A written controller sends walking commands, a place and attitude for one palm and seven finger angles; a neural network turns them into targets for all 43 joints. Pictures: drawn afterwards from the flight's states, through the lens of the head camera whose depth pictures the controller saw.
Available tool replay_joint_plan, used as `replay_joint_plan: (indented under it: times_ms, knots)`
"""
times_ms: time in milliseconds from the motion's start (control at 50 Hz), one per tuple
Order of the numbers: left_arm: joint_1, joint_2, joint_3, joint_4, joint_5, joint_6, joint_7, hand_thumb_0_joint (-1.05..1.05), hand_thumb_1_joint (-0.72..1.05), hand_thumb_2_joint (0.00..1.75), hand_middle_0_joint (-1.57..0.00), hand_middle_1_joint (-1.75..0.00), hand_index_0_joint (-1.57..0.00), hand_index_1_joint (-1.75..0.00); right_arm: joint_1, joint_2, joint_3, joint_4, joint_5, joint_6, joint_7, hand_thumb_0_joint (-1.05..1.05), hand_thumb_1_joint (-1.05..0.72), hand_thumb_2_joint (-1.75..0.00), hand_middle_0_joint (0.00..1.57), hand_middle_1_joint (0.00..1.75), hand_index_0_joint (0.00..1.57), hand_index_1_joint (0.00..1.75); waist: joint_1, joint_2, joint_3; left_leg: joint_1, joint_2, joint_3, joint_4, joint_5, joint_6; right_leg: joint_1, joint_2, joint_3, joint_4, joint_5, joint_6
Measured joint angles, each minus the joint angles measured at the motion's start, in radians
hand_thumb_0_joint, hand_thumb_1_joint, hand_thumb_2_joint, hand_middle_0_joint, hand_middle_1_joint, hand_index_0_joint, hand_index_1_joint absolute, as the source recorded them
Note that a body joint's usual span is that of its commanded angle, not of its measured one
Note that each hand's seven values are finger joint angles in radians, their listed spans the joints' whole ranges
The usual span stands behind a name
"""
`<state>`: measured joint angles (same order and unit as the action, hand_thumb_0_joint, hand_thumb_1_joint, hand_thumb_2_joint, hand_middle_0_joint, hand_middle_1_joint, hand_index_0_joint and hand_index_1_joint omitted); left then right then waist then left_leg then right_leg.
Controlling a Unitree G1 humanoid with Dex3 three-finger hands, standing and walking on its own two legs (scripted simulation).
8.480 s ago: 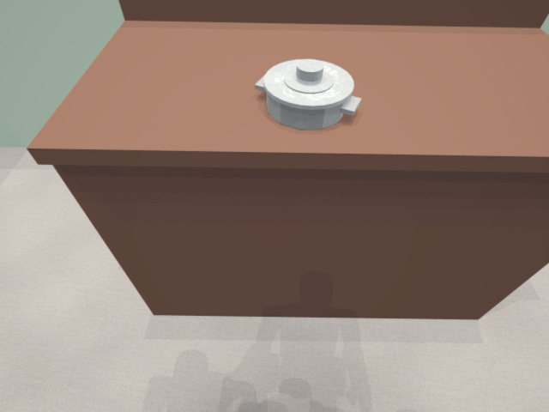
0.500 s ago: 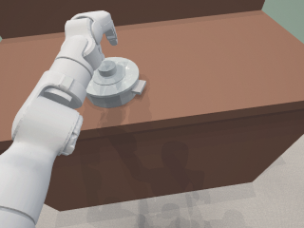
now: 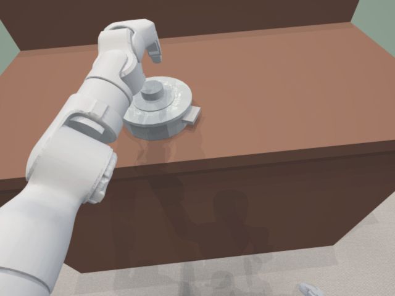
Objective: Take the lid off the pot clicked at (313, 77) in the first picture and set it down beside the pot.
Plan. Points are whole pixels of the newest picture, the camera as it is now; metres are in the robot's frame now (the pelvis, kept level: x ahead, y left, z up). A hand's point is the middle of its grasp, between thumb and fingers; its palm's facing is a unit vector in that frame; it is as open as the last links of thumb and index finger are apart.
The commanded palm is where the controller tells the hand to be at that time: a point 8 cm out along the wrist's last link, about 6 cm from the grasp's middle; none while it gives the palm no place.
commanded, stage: move the open hand above the knob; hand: left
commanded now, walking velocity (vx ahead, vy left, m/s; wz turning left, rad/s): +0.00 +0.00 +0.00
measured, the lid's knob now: (152, 90) +0.52 +0.09 +0.15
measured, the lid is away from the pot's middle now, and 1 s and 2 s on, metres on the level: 0.00 0.00 0.00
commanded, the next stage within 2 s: lower the open fingers around the knob in 0.30 s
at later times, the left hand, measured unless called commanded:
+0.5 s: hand (143, 67) +0.50 +0.09 +0.23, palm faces -0.29 -0.09 -0.95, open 10.0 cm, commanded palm +0.48 +0.10 +0.28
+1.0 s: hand (153, 78) +0.49 +0.08 +0.20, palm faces -0.35 -0.08 -0.93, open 10.0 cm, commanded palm +0.49 +0.09 +0.24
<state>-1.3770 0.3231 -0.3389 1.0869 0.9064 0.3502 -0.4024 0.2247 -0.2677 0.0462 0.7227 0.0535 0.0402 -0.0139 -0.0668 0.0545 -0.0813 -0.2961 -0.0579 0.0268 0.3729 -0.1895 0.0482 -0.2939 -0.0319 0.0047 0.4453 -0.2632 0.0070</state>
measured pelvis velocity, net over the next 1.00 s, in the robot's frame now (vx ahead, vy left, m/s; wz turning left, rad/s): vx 0.00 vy -0.01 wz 0.00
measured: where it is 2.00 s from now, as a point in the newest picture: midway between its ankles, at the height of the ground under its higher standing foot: outside the picture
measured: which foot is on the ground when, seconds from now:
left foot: down 0.00-1.00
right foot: down 0.00-1.00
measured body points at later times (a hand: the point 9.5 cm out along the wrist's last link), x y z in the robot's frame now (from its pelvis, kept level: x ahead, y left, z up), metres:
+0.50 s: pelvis +0.00 -0.01 +0.00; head +0.03 -0.04 +0.45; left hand +0.51 +0.10 +0.28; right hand +0.05 -0.27 -0.14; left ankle -0.01 +0.09 -0.74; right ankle -0.03 -0.12 -0.74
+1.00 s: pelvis +0.00 -0.01 +0.00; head +0.03 -0.03 +0.45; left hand +0.50 +0.08 +0.26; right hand +0.08 -0.26 -0.14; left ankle -0.01 +0.09 -0.74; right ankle -0.03 -0.12 -0.74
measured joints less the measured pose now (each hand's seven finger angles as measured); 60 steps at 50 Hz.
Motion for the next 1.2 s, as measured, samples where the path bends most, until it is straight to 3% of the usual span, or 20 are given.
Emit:
replay_joint_plan:
  times_ms: [200,440,680,880,1060,1200]
  knots:
    - [-0.038,-0.008,0.005,0.053,0.005,0.004,0.013,0.00,-0.39,1.72,-0.89,-0.09,-0.89,-0.08,-0.005,0.000,0.010,0.007,0.001,0.002,-0.017,0.01,-0.90,-0.90,0.20,0.30,0.20,0.30,-0.018,-0.004,0.006,-0.008,0.004,-0.001,-0.001,0.006,-0.004,-0.010,0.004,-0.001,0.002,0.005,-0.004]
    - [-0.029,0.042,0.034,0.078,0.009,0.000,-0.001,0.00,-0.39,1.72,-0.89,-0.09,-0.89,-0.08,0.060,-0.011,0.005,0.028,-0.001,0.011,-0.025,0.01,-0.90,-0.90,0.20,0.30,0.20,0.30,-0.041,0.004,0.008,-0.008,0.015,0.010,-0.001,-0.004,-0.008,-0.012,0.015,0.010,-0.004,0.004,-0.008]
    - [-0.024,0.004,0.019,0.086,-0.021,0.038,-0.061,0.00,-0.39,1.72,-0.89,-0.09,-0.88,-0.08,0.058,-0.021,-0.011,0.041,-0.011,-0.002,-0.011,0.01,-0.90,-0.90,0.20,0.30,0.20,0.30,-0.034,0.003,0.001,-0.014,0.010,-0.001,0.010,-0.013,-0.007,-0.012,0.010,0.000,0.003,-0.008,-0.008]
    - [-0.032,-0.046,-0.001,0.115,-0.015,0.044,-0.036,0.00,-0.39,1.72,-0.89,-0.09,-0.88,-0.08,0.017,-0.007,-0.006,0.030,-0.013,-0.006,-0.014,0.01,-0.90,-0.90,0.20,0.30,0.20,0.30,-0.031,0.000,-0.005,-0.027,0.006,-0.004,0.019,-0.014,-0.007,-0.026,0.006,-0.003,0.018,-0.014,-0.007]
    - [-0.060,-0.047,-0.005,0.171,-0.008,0.068,-0.018,0.00,-0.39,1.72,-0.88,-0.09,-0.88,-0.08,0.020,-0.004,0.005,0.037,-0.013,0.022,-0.017,0.01,-0.90,-0.90,0.20,0.30,0.20,0.30,-0.045,-0.001,-0.011,-0.045,0.010,-0.002,0.031,-0.018,-0.009,-0.043,0.011,-0.001,0.025,-0.014,-0.009]
    - [-0.046,-0.016,0.012,0.179,-0.010,0.067,-0.024,0.00,-0.39,1.72,-0.85,-0.08,-0.88,-0.08,0.048,-0.018,0.000,0.040,-0.013,0.043,-0.023,0.01,-0.90,-0.90,0.20,0.30,0.20,0.30,-0.062,-0.007,-0.008,-0.058,0.016,0.006,0.043,-0.024,-0.010,-0.057,0.017,0.007,0.033,-0.014,-0.010]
